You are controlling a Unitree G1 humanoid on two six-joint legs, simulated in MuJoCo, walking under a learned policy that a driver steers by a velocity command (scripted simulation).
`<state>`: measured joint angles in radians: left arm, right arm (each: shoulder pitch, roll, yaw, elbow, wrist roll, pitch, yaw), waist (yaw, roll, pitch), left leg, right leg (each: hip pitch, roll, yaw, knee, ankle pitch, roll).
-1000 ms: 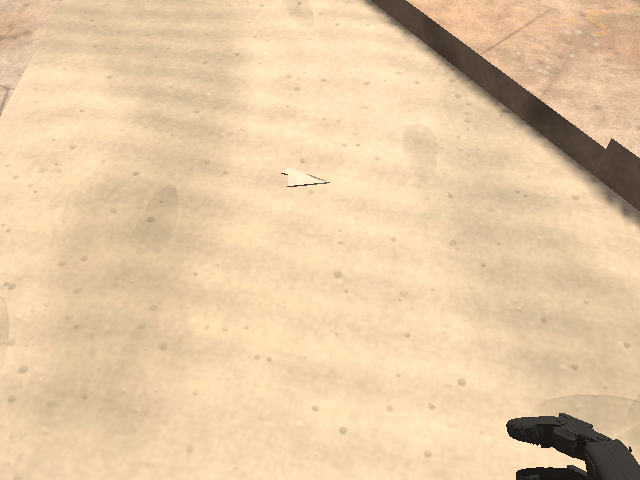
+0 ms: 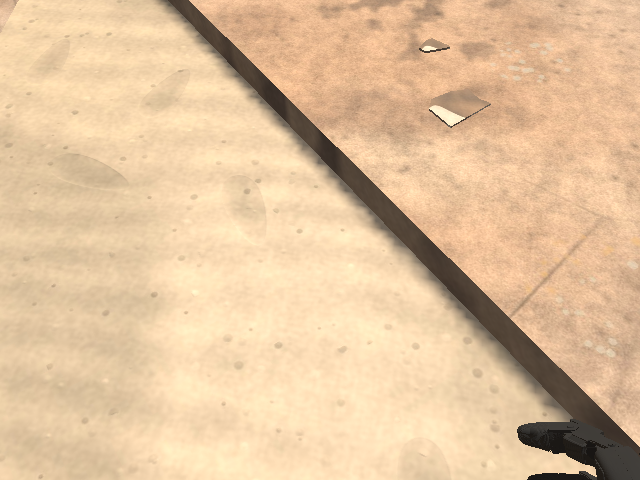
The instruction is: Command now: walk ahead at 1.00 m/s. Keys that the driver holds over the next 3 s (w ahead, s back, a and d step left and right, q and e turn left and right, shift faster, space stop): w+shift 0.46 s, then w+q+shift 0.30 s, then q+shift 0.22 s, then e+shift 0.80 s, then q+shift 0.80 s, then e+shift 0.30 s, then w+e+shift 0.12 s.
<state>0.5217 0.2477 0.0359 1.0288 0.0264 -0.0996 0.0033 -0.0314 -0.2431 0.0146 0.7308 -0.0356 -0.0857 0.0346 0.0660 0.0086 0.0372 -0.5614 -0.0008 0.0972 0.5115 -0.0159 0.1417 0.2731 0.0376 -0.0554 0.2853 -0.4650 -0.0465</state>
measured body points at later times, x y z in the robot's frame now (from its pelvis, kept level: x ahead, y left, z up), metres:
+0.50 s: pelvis +0.49 -0.01 +0.00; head +0.53 -0.01 +0.45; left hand +0.71 +0.22 -0.08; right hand +0.42 -0.27 -0.13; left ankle +0.21 +0.09 -0.64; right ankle +0.63 -0.08 -0.71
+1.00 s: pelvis +0.93 +0.05 -0.01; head +0.98 +0.05 +0.44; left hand +0.93 +0.32 -0.13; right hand +1.13 -0.17 -0.14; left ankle +1.05 +0.09 -0.71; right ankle +0.80 -0.12 -0.53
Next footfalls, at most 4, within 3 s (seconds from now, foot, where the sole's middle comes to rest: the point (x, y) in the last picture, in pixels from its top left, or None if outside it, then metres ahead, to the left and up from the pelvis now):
0.46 right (395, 381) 0.67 -0.09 -0.74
0.90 left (320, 227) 1.09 0.10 -0.74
1.76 right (410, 161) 1.25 -0.12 -0.64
2.42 left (289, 165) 1.31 0.21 -0.74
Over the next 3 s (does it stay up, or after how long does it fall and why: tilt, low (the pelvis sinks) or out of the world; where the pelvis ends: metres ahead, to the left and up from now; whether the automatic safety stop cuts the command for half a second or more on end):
stays up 1.34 0.07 0.04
